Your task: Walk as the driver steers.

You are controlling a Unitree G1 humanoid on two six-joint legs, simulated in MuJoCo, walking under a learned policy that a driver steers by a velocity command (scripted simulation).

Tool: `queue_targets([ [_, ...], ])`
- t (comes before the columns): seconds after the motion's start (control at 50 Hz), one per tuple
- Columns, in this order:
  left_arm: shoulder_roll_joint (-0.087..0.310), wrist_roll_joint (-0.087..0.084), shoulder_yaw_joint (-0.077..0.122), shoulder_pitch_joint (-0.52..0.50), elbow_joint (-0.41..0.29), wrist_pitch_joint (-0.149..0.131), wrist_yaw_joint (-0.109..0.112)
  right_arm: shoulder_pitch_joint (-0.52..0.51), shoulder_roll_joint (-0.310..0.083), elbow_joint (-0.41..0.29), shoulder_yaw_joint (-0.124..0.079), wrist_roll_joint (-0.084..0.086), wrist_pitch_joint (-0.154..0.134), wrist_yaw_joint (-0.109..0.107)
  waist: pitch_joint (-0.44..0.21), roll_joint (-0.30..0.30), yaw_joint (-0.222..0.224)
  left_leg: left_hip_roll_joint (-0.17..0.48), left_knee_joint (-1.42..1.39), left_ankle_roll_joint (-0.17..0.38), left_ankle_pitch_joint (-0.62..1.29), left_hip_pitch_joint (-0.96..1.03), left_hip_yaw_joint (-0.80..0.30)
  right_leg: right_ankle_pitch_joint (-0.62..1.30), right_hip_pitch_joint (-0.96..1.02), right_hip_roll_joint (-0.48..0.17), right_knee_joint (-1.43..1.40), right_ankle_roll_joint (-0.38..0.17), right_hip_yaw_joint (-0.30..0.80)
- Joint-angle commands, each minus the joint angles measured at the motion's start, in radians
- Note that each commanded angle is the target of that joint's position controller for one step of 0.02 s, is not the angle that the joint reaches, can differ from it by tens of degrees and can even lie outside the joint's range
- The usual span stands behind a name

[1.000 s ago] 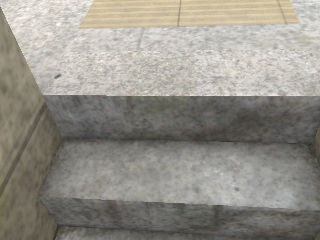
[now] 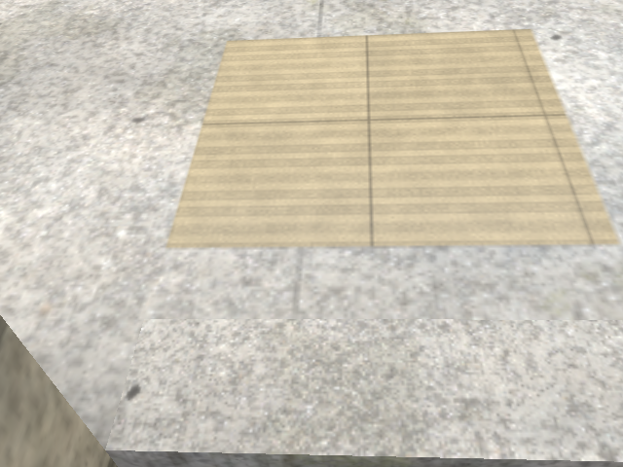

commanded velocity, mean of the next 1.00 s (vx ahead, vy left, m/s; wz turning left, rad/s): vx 0.01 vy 0.00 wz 0.00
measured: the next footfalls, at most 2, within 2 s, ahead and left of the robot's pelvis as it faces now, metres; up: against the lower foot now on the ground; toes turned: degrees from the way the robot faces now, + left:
left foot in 0.20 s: +0.04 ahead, +0.25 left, +0.00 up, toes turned +5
right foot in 0.62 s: +0.05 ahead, -0.09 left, +0.00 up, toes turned -2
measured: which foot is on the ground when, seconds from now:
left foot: up 0.00-0.18, down 0.20-0.62, up 0.64-1.00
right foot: down 0.00-0.22, up 0.24-0.60, down 0.62-1.00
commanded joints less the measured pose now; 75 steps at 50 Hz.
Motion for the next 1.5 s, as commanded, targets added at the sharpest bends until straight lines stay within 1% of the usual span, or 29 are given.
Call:
queue_targets([
  [0.02, 0.189, -0.024, 0.063, 0.066, -0.054, -0.019, 0.052, -0.052, 0.064, -0.055, 0.028, -0.003, 0.003, -0.027, 0.074, -0.316, 0.014, 0.061, 0.051, -0.031, -0.23, -0.193, -0.075, 0.21, 0.237, -0.281, -0.313, -0.225, 0.296],
  [0.1, 0.141, -0.055, 0.067, -0.097, -0.146, -0.018, 0.086, -0.047, 0.053, -0.06, 0.033, -0.026, 0.005, 0.035, 0.003, -0.116, -0.062, 0.217, -0.625, -0.015, -0.158, 0.137, -0.03, 0.339, 0.175, -0.235, -0.32, -0.157, 0.163],
  [0.14, 0.196, -0.084, 0.085, -0.06, -0.121, 0.013, 0.078, -0.002, 0.001, -0.039, 0.007, -0.004, 0.027, 0.046, -0.017, -0.124, -0.093, 0.065, -0.97, -0.012, -0.301, 0.615, 0.285, 0.472, -0.041, -0.13, -0.361, -0.15, 0.045],
  [0.18, 0.219, -0.1, 0.077, -0.142, -0.178, 0.011, 0.073, 0.094, -0.138, 0.015, -0.05, -0.026, -0.002, 0.058, -0.05, -0.132, -0.129, -0.031, -1.553, -0.004, 0.163, 0.703, 0.313, 1.115, 0.31, -0.051, -0.085, -0.08, 0.023],
  [0.2, 0.177, -0.14, 0.067, -0.187, -0.236, -0.015, 0.051, 0.194, -0.185, 0.069, -0.064, -0.037, -0.012, 0.062, -0.074, -0.2, -0.13, -0.011, -1.803, 0.003, 0.339, 0.771, 0.237, 0.952, 0.404, -0.034, 0.057, -0.047, 0.033],
  [0.24, -0.033, -0.079, 0.039, 0.055, -0.167, -0.026, -0.002, 0.341, -0.262, 0.13, -0.072, -0.037, -0.023, 0.085, -0.141, 0.337, -0.056, 0.348, -1.354, 0.164, 1.926, 1.381, -0.077, -0.368, -0.345, 0.198, 0.811, 0.04, 0.128],
  [0.26, -0.091, -0.092, 0.015, 0.071, -0.137, -0.039, -0.025, 0.413, -0.244, 0.112, -0.056, -0.069, -0.035, 0.097, -0.255, 0.23, -0.11, 0.445, -1.36, 0.254, 1.935, 1.349, -0.126, -0.402, -0.457, 0.229, 1.217, 0.05, 0.302],
  [0.32, -0.003, -0.107, 0.029, -0.041, -0.187, 0.008, 0.002, 0.185, -0.103, 0.078, -0.043, -0.028, 0.024, 0.095, -0.038, 0.08, -0.02, 0.32, -1.483, 0.244, 0.947, 1.118, -0.006, -0.23, -0.549, 0.113, 1.214, 0.052, 0.266],
  [0.36, 0.046, -0.077, 0.037, -0.092, -0.238, 0.066, 0.015, 0.082, -0.042, 0.065, -0.016, -0.054, 0.037, 0.066, 0.016, 0.124, 0.013, 0.284, -1.515, 0.232, 1.032, 1.0, 0.088, -0.182, -0.367, 0.111, 1.057, 0.07, 0.212],
  [0.42, 0.033, -0.049, 0.015, -0.117, -0.292, 0.119, 0.034, 0.083, -0.241, 0.03, -0.071, -0.054, 0.031, 0.042, 0.063, 0.135, -0.004, 0.422, -1.524, 0.273, 1.258, 1.021, 0.093, -0.198, -0.398, 0.071, 1.012, 0.076, 0.236],
  [0.52, 0.043, -0.061, 0.021, -0.12, -0.349, 0.109, 0.032, 0.002, -0.198, -0.024, -0.065, -0.048, 0.04, 0.021, 0.035, 0.126, 0.057, 0.263, -1.591, 0.229, 0.948, 0.933, 0.31, -0.092, -0.119, 0.023, 0.547, 0.03, 0.077],
  [0.58, 0.096, -0.056, 0.053, -0.105, -0.377, 0.079, 0.018, 0.026, -0.259, -0.045, -0.085, 0.004, 0.064, -0.007, 0.002, 0.204, 0.087, 0.262, -1.458, 0.214, 1.235, 1.129, 0.265, 0.128, 0.018, 0.057, -0.046, -0.037, 0.065],
  [0.6, 0.114, -0.043, 0.059, -0.135, -0.368, 0.059, 0.007, 0.024, -0.261, -0.081, -0.098, 0.069, 0.075, -0.013, 0.064, 0.19, 0.054, 0.234, -1.357, 0.181, 1.082, 1.203, 0.231, 0.376, -0.002, 0.091, -0.434, -0.062, 0.0],
  [0.62, 0.124, -0.026, 0.062, -0.135, -0.334, 0.05, -0.004, 0.074, -0.234, -0.108, -0.103, 0.072, 0.07, -0.013, 0.074, 0.114, 0.008, 0.203, -1.233, 0.151, 0.846, 1.151, 0.219, 0.527, 0.078, 0.108, -0.551, -0.053, -0.027],
  [0.66, 0.169, -0.008, 0.058, -0.002, -0.262, 0.048, 0.022, 0.179, -0.037, -0.087, -0.066, -0.005, 0.023, 0.03, -0.023, -0.386, -0.031, -0.012, -0.462, 0.015, -0.57, 0.426, 0.173, 1.914, 0.595, -0.221, -0.167, -0.172, 0.236],
  [0.68, 0.173, 0.047, 0.042, 0.044, -0.245, 0.055, 0.022, 0.234, 0.041, -0.02, -0.055, 0.04, -0.002, 0.06, -0.061, -0.356, -0.022, -0.117, -0.021, 0.0, -0.709, 0.362, -0.073, 1.935, 0.46, -0.321, -0.16, -0.243, 0.217],
  [0.72, 0.21, 0.0, 0.063, -0.048, -0.244, 0.064, 0.017, 0.137, 0.008, -0.035, -0.059, 0.059, -0.011, 0.075, -0.061, -0.283, -0.069, -0.116, 0.168, 0.007, -0.711, 0.128, -0.118, 1.224, 0.452, -0.282, -0.189, -0.239, 0.165],
  [0.76, 0.099, -0.055, 0.057, -0.045, -0.196, 0.074, 0.021, 0.032, -0.045, -0.047, -0.052, 0.025, 0.013, 0.064, 0.003, -0.2, -0.037, -0.044, 0.066, -0.009, -0.602, 0.102, -0.011, 0.696, 0.404, -0.205, -0.29, -0.235, 0.132],
  [0.9, 0.127, -0.027, 0.062, 0.052, -0.121, 0.063, 0.061, -0.095, 0.028, -0.096, -0.015, 0.014, 0.015, 0.051, 0.11, -0.16, -0.008, 0.073, 0.07, -0.036, -0.383, -0.045, 0.091, 0.558, 0.323, -0.234, -0.377, -0.274, 0.176],
  [1.08, 0.172, -0.057, 0.083, 0.088, -0.131, 0.074, 0.066, -0.176, 0.114, -0.171, 0.044, 0.013, 0.007, 0.057, 0.098, -0.107, -0.047, 0.177, -0.457, 0.019, -0.511, 0.041, 0.212, 0.67, 0.23, -0.225, -0.469, -0.248, 0.161],
  [1.12, 0.235, -0.082, 0.098, 0.207, -0.128, 0.102, 0.074, -0.295, 0.075, -0.214, 0.032, 0.017, 0.009, 0.048, 0.032, -0.115, -0.022, 0.009, -0.668, 0.073, -0.718, 0.311, 0.322, 1.334, 0.232, -0.175, -0.399, -0.207, 0.117],
  [1.16, 0.294, -0.113, 0.096, 0.123, -0.146, 0.09, 0.059, -0.04, -0.036, -0.159, -0.012, 0.025, 0.015, 0.039, -0.223, -0.114, -0.168, 0.021, -0.885, 0.12, -0.253, 0.703, 0.161, 1.673, 0.261, -0.143, -0.207, -0.123, 0.031],
  [1.2, 0.265, -0.081, 0.086, -0.005, -0.147, 0.071, 0.024, 0.289, -0.227, -0.019, -0.087, 0.009, 0.045, 0.019, -0.314, 0.118, -0.288, 0.162, -1.165, 0.246, -0.145, 0.938, -0.237, 1.179, 0.088, 0.02, 0.201, -0.08, 0.004],
  [1.22, 0.151, -0.068, 0.063, -0.077, -0.156, 0.052, 0.0, 0.277, -0.284, 0.016, -0.103, -0.02, 0.049, 0.018, -0.28, 0.385, -0.256, 0.305, -1.327, 0.363, 0.016, 0.931, -0.534, 0.035, -0.092, 0.195, 0.734, -0.015, 0.064],
  [1.24, 0.082, -0.102, 0.059, -0.137, -0.2, 0.02, -0.026, 0.24, -0.24, -0.009, -0.087, -0.061, 0.037, 0.015, -0.247, 0.24, -0.223, 0.311, -1.286, 0.348, -0.086, 0.823, -0.525, -0.169, -0.233, 0.246, 1.126, 0.0, 0.256],
  [1.26, 0.017, -0.125, 0.045, -0.194, -0.279, 0.008, -0.019, 0.124, -0.181, -0.04, -0.075, -0.051, 0.019, 0.018, -0.125, 0.127, -0.153, 0.294, -1.187, 0.284, -0.083, 0.755, -0.388, -0.303, -0.395, 0.245, 1.331, -0.005, 0.291],
  [1.3, 0.026, -0.076, 0.025, -0.136, -0.315, 0.022, 0.002, 0.013, -0.067, -0.046, -0.052, 0.014, -0.012, 0.039, 0.06, -0.022, -0.064, 0.257, -1.087, 0.195, -0.145, 0.525, -0.281, -0.356, -0.466, 0.19, 1.452, -0.055, 0.275],
  [1.34, 0.059, -0.061, 0.025, -0.035, -0.307, 0.052, 0.01, -0.041, -0.065, -0.031, -0.046, 0.012, -0.029, 0.047, 0.127, -0.097, -0.013, 0.23, -1.131, 0.187, -0.197, 0.468, -0.2, -0.203, -0.433, 0.22, 1.593, -0.017, 0.178],
  [1.5, 0.192, -0.053, 0.059, -0.148, -0.459, 0.12, 0.065, -0.142, -0.213, -0.218, -0.068, -0.034, -0.008, 0.001, 0.1, 0.241, 0.025, 0.32, -1.186, 0.16, 0.004, 0.534, -0.095, -0.003, -0.353, 0.038, 0.897, 0.101, 0.099],
])
Velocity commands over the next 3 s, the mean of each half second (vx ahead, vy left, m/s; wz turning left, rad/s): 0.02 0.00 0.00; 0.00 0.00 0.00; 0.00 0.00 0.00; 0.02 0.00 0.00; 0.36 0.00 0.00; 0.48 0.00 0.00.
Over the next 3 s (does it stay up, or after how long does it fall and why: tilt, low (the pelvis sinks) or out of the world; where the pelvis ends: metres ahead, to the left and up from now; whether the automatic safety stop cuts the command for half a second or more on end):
stays up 0.58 -0.12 0.42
